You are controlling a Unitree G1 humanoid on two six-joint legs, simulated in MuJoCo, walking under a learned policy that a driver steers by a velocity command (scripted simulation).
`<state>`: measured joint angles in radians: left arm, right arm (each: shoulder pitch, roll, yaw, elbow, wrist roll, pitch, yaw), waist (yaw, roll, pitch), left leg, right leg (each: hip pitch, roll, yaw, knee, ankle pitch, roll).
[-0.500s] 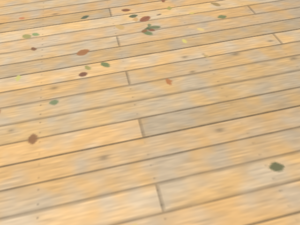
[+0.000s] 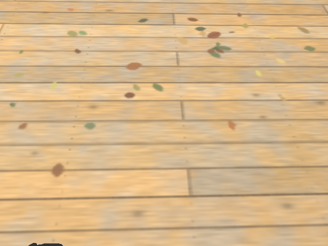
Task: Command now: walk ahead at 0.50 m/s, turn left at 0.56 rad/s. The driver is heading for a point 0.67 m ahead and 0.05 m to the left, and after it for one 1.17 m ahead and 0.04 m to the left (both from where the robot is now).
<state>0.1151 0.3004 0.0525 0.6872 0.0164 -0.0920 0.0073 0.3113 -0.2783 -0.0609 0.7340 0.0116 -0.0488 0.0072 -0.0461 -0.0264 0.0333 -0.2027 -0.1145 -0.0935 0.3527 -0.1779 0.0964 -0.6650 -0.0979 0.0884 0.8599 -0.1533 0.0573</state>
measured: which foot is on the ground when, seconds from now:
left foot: down 0.00-0.22, up 0.24-0.68, down 0.70-1.00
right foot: up 0.00-0.18, down 0.20-0.72, up 0.74-1.00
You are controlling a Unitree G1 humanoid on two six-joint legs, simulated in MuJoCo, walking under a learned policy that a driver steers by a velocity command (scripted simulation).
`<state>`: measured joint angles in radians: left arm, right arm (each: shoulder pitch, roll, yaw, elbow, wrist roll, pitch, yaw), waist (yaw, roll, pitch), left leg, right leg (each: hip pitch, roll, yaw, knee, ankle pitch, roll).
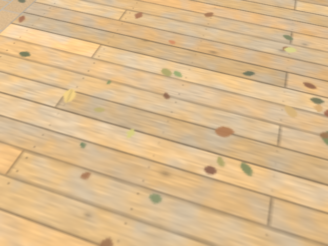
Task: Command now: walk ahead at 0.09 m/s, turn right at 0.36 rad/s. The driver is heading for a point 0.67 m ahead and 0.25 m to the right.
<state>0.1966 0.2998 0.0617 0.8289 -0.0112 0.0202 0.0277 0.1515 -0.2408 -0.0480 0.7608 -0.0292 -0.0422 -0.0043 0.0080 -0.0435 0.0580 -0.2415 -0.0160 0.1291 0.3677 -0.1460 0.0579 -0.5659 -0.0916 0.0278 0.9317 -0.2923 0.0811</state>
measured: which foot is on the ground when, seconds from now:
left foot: down 0.00-0.20, up 0.22-0.64, down 0.66-1.00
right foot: up 0.00-0.18, down 0.20-0.66, up 0.68-1.00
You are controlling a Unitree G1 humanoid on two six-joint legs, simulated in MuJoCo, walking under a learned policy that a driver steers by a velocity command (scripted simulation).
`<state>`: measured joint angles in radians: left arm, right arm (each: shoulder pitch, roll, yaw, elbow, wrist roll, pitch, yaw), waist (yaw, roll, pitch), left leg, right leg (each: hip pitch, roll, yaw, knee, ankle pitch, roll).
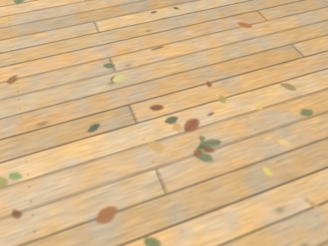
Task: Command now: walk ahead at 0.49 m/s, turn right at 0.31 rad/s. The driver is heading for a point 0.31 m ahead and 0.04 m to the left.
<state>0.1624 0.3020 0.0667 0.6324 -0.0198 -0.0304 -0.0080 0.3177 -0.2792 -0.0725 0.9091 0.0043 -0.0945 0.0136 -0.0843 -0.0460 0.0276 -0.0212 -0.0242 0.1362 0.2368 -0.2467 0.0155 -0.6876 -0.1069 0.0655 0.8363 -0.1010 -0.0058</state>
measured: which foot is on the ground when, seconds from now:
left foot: down 0.00-0.18, up 0.20-0.54, down 0.56-1.00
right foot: up 0.00-0.14, down 0.16-1.00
